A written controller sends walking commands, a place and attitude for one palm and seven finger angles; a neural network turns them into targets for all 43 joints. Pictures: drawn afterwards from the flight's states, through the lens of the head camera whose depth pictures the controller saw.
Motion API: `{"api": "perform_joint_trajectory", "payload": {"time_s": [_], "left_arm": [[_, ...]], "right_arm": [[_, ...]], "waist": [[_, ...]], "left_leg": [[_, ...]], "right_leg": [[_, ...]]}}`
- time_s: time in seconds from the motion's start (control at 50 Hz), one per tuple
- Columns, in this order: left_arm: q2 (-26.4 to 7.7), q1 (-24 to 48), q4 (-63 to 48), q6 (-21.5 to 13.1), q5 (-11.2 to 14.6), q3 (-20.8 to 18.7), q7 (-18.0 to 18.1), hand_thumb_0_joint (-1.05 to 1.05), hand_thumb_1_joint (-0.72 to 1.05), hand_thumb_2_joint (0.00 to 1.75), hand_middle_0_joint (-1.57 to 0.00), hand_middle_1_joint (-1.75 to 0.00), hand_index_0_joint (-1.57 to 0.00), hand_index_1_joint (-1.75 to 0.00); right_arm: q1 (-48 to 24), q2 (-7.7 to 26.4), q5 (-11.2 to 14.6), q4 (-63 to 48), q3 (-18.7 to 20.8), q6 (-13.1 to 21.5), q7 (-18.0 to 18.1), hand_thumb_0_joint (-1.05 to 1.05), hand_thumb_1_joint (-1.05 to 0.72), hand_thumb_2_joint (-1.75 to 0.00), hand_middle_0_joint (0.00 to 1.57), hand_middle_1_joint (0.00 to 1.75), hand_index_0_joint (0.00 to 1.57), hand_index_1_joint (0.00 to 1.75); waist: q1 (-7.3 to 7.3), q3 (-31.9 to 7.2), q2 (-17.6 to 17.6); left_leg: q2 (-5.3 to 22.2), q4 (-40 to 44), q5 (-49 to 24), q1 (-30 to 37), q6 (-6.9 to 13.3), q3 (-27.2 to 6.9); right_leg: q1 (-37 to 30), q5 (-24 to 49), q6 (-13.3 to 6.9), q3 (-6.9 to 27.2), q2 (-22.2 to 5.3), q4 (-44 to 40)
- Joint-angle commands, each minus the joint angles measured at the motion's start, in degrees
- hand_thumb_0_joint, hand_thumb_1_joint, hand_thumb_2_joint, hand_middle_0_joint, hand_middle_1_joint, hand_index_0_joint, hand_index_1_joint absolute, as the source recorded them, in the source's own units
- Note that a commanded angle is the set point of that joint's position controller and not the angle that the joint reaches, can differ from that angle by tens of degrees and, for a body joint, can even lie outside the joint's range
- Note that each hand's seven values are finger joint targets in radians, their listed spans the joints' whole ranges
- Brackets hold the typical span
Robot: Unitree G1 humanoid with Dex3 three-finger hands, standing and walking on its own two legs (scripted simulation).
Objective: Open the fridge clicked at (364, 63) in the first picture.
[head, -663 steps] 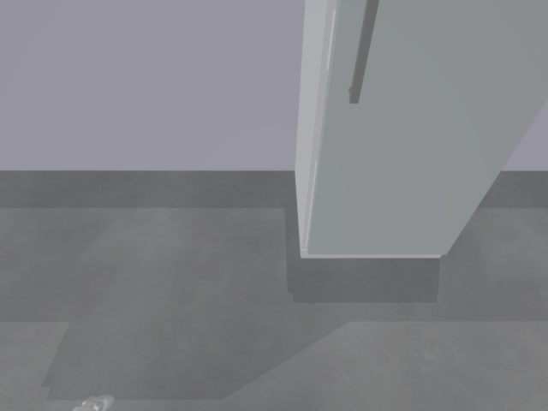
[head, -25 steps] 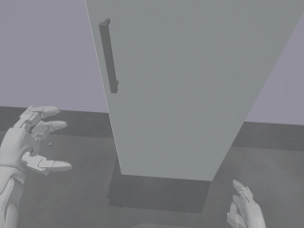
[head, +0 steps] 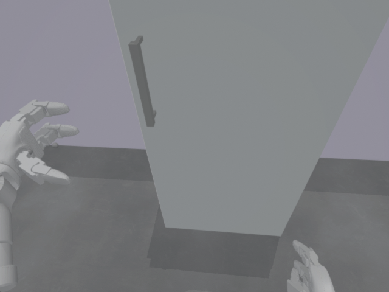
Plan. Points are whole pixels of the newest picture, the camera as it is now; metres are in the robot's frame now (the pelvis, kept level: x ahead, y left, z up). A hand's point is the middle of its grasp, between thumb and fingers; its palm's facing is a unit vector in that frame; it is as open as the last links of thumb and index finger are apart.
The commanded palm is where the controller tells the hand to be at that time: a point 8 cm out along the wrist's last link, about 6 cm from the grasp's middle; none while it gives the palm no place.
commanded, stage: raise the hand to about handle height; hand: left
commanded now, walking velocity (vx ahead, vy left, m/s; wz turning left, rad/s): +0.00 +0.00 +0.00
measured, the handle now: (145, 85) +0.55 +0.20 +0.17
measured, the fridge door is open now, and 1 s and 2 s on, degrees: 0 0 0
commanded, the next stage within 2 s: move the hooked fingers beside the handle in 0.40 s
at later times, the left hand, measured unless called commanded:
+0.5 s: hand (62, 152) +0.28 +0.26 +0.20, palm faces +0.08 -0.99 -0.06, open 14.0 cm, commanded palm +0.24 +0.31 +0.20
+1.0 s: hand (84, 127) +0.35 +0.26 +0.20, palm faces +0.07 -1.00 -0.03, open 14.0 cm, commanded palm +0.31 +0.31 +0.19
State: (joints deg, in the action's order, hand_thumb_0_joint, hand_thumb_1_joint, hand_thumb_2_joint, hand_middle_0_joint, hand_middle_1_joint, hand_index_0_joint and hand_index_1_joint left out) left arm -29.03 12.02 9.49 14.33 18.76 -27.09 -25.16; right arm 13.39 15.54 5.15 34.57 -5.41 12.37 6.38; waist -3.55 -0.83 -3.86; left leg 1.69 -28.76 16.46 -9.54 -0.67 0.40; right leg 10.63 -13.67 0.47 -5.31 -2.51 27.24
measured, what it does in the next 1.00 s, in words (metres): stands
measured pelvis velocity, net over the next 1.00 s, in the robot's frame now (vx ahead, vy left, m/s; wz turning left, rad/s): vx -0.01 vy -0.01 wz -0.02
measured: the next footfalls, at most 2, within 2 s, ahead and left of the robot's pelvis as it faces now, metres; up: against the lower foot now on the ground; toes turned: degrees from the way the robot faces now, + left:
none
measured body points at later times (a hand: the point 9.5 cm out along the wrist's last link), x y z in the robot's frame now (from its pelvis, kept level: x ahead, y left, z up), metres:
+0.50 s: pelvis +0.00 -0.01 +0.00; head -0.03 -0.03 +0.45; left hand +0.27 +0.32 +0.20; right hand +0.19 -0.23 -0.06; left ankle -0.01 +0.13 -0.74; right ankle +0.01 -0.13 -0.74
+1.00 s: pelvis -0.01 -0.01 +0.00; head -0.02 -0.02 +0.45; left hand +0.34 +0.31 +0.20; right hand +0.15 -0.25 -0.08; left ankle -0.01 +0.13 -0.74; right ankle +0.01 -0.13 -0.74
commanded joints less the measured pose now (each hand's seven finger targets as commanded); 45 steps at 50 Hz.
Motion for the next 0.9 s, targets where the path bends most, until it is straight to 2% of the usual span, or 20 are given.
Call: {"api": "perform_joint_trajectory", "payload": {"time_s": [0.0,0.04,0.12,0.2,0.28,0.34,0.38,0.42,0.44,0.5,0.54,0.58,0.62,0.64,0.68,0.7,0.74,0.78,0.82,0.88], "left_arm": [[-13.9,11.8,-12.6,-2.4,1.9,-5.2,-1.3,0.0,-0.5,0.3,-0.3,-1.2,-0.3,-1.2],[-16.3,12.2,-16.4,-4.5,2.6,-8.4,-0.3,0.0,-0.5,0.3,-0.3,-1.2,-0.3,-1.2],[-17.5,12.9,-18.9,-7.2,2.4,-10.6,2.1,0.0,-0.5,0.3,-0.3,-1.2,-0.3,-1.2],[-13.0,15.8,-17.1,-5.9,1.0,-5.6,2.8,0.0,-0.5,0.3,-0.3,-1.2,-0.3,-1.2],[-11.5,15.5,-14.2,-3.3,0.3,-2.6,1.9,0.0,-0.5,0.3,-0.3,-1.2,-0.3,-1.2],[-13.3,13.8,-13.3,-3.1,1.0,-4.7,1.2,0.0,-0.5,0.3,-0.3,-1.2,-0.3,-1.2],[-14.6,13.9,-14.9,-3.8,1.5,-6.4,0.8,0.0,-0.5,0.3,-0.3,-1.2,-0.3,-1.2],[-16.1,13.6,-15.9,-4.8,2.0,-8.2,0.9,0.0,-0.5,0.3,-0.3,-1.2,-0.3,-1.2],[-15.4,14.3,-16.3,-5.2,2.1,-7.7,1.1,0.0,-0.5,0.3,-0.3,-1.2,-0.3,-1.2],[-13.6,15.4,-15.6,-5.8,1.8,-6.1,1.5,0.0,-0.5,0.3,-0.3,-1.2,-0.3,-1.2],[-12.8,16.7,-12.3,-5.3,1.5,-4.5,1.7,0.0,-0.5,0.3,-0.3,-1.2,-0.3,-1.2],[-12.3,18.9,-9.4,-4.5,0.8,-3.0,1.7,0.0,-0.5,0.3,-0.3,-1.2,-0.3,-1.2],[-13.3,21.1,-6.4,-4.1,0.1,-2.4,1.8,0.0,-0.5,0.3,-0.3,-1.2,-0.3,-1.2],[-12.3,24.6,-7.3,-4.4,-0.2,-0.7,1.8,0.0,-0.5,0.3,-0.3,-1.2,-0.3,-1.2],[-13.7,28.3,-6.1,-5.2,-0.9,-1.0,2.4,0.0,-0.5,0.3,-0.3,-1.2,-0.3,-1.2],[-13.0,30.1,-6.7,-6.0,-1.0,0.1,2.5,0.0,-0.5,0.3,-0.3,-1.2,-0.3,-1.2],[-14.9,32.4,-6.2,-7.8,-1.2,-1.2,2.9,0.0,-0.5,0.3,-0.3,-1.2,-0.3,-1.2],[-14.1,34.7,-4.3,-9.2,-1.4,-0.3,3.1,0.0,-0.5,0.3,-0.3,-1.2,-0.3,-1.2],[-17.1,31.7,0.2,-9.6,-1.5,-3.4,3.5,0.0,-0.5,0.3,-0.3,-1.2,-0.3,-1.2],[-16.9,31.4,5.1,-8.4,-2.1,-3.2,3.2,0.0,-0.5,0.3,-0.3,-1.2,-0.3,-1.2]], "right_arm": [[-8.6,6.5,-0.2,-11.3,3.1,2.9,-0.2,0.0,-0.9,-0.9,0.2,0.3,0.2,0.3],[-9.2,6.2,-0.6,-11.7,3.2,3.0,-0.6,0.0,-0.9,-0.9,0.2,0.3,0.2,0.3],[-8.9,5.9,-0.9,-11.1,3.5,3.2,-0.6,0.0,-0.9,-0.9,0.2,0.3,0.2,0.3],[-8.4,5.7,-0.4,-10.3,3.4,3.2,0.1,0.0,-0.9,-0.9,0.2,0.3,0.2,0.3],[-8.2,6.2,-0.2,-10.2,3.3,2.9,0.9,0.0,-0.9,-0.9,0.2,0.3,0.2,0.3],[-8.5,6.5,-0.3,-10.3,3.4,2.7,0.8,0.0,-0.9,-0.9,0.2,0.3,0.2,0.3],[-9.1,6.3,-0.4,-10.7,3.4,2.6,0.6,0.0,-0.9,-0.9,0.2,0.3,0.2,0.3],[-9.5,6.1,-0.6,-10.8,3.4,2.7,0.2,0.0,-0.9,-0.9,0.2,0.3,0.2,0.3],[-9.6,5.9,-0.5,-10.8,3.2,2.7,0.2,0.0,-0.9,-0.9,0.2,0.3,0.2,0.3],[-9.3,5.7,-0.4,-10.5,3.2,2.8,0.3,0.0,-0.9,-0.9,0.2,0.3,0.2,0.3],[-8.7,6.1,-0.2,-9.7,3.2,2.8,0.5,0.0,-0.9,-0.9,0.2,0.3,0.2,0.3],[-8.3,6.3,-0.1,-9.4,3.2,2.7,0.9,0.0,-0.9,-0.9,0.2,0.3,0.2,0.3],[-8.1,6.8,0.0,-8.8,3.4,2.5,1.2,0.0,-0.9,-0.9,0.2,0.3,0.2,0.3],[-8.2,6.8,0.1,-9.0,3.4,2.5,1.4,0.0,-0.9,-0.9,0.2,0.3,0.2,0.3],[-8.1,6.8,0.0,-8.8,3.4,2.6,1.7,0.0,-0.9,-0.9,0.2,0.3,0.2,0.3],[-8.2,6.6,0.0,-9.1,3.3,2.8,1.8,0.0,-0.9,-0.9,0.2,0.3,0.2,0.3],[-8.0,6.6,-0.3,-8.9,3.3,2.9,1.8,0.0,-0.9,-0.9,0.2,0.3,0.2,0.3],[-7.5,6.4,-0.3,-8.4,3.2,3.0,2.0,0.0,-0.9,-0.9,0.2,0.3,0.2,0.3],[-6.6,7.0,-0.6,-8.0,3.4,2.8,1.8,0.0,-0.9,-0.9,0.2,0.3,0.2,0.3],[-6.2,7.3,-0.4,-8.1,3.6,2.2,1.5,0.0,-0.9,-0.9,0.2,0.3,0.2,0.3]], "waist": [[-0.82,-11.1,2.3],[-1.47,-12.5,2.1],[-1.72,-12.0,-0.8],[-0.02,-8.5,-5.3],[0.69,-7.2,-2.3],[0.14,-8.6,2.8],[-0.3,-10.8,1.9],[-0.96,-11.0,0.8],[-0.64,-11.2,0.2],[-0.05,-9.0,-1.3],[0.72,-6.4,0.4],[1.26,-5.2,0.0],[1.65,-4.1,0.8],[2.26,-5.8,-0.6],[2.48,-7.1,-0.6],[2.49,-8.2,-1.0],[2.36,-10.7,-1.2],[2.69,-11.1,-1.8],[1.52,-11.6,0.5],[1.38,-11.2,1.0]], "left_leg": [[-2.4,4.4,-13.1,1.2,1.7,-1.4],[-2.3,4.4,-14.0,1.4,1.8,-1.2],[-2.2,4.5,-15.2,2.3,1.8,-0.2],[-2.3,5.3,-12.8,2.7,1.6,0.2],[-2.2,5.6,-9.8,2.1,1.9,-0.4],[-2.1,5.3,-9.9,1.6,2.2,-0.7],[-2.4,4.8,-11.5,2.3,2.2,-0.4],[-2.3,4.4,-12.6,2.1,2.1,-0.1],[-2.3,4.7,-12.4,2.0,2.0,-0.1],[-2.3,5.1,-11.3,2.1,1.8,-0.1],[-2.1,5.2,-9.5,1.2,1.9,-0.2],[-2.1,5.5,-7.4,0.7,1.9,-0.6],[-2.0,5.3,-5.5,0.1,2.0,-0.5],[-2.2,5.3,-5.4,0.8,2.0,-0.8],[-2.2,5.3,-4.7,0.9,1.9,-1.0],[-2.3,5.3,-4.8,1.6,2.0,-1.2],[-2.2,5.1,-5.6,1.9,2.0,-1.3],[-2.3,5.2,-6.1,2.3,1.9,-1.2],[-2.1,5.2,-6.9,0.6,1.9,-1.1],[-2.1,5.3,-7.8,-1.1,2.0,-0.6]], "right_leg": [[-3.9,12.2,-1.6,0.9,2.6,-2.6],[-5.4,12.8,-1.7,1.1,2.5,-2.7],[-5.4,14.1,-1.7,1.4,2.8,-3.1],[-2.9,11.9,-1.7,1.4,2.6,-3.7],[-1.8,8.8,-1.4,1.5,2.6,-4.5],[-3.1,8.9,-1.1,1.6,2.5,-4.4],[-4.4,11.1,-1.2,1.8,2.5,-3.9],[-5.2,12.4,-1.3,2.1,2.5,-3.9],[-5.2,12.3,-1.3,1.9,2.4,-3.7],[-3.3,11.0,-1.3,1.6,2.6,-4.0],[-1.6,9.1,-1.1,1.8,2.6,-4.7],[-0.1,6.4,-1.1,1.7,2.6,-5.0],[1.1,3.3,-1.0,2.3,2.5,-5.9],[0.9,3.1,-1.1,2.3,2.2,-5.6],[0.7,2.0,-1.1,2.3,2.2,-5.6],[0.7,2.1,-1.2,2.3,2.2,-5.5],[-1.0,2.8,-1.3,2.7,2.0,-5.3],[-1.0,4.0,-1.5,2.5,2.1,-5.0],[-2.4,4.7,-1.5,2.4,2.1,-4.7],[-2.6,7.3,-1.5,2.5,1.7,-4.1]]}}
